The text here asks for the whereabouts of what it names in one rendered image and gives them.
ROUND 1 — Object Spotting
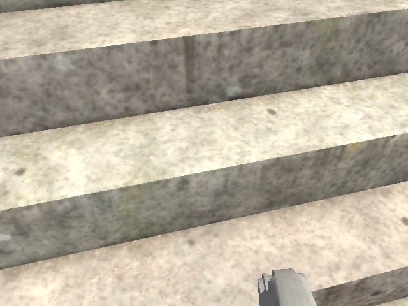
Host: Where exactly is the right robot thigh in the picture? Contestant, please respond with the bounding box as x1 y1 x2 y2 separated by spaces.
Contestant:
258 268 317 306

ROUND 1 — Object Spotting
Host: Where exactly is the robot right shin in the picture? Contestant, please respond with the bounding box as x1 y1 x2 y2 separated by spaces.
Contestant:
297 273 310 287

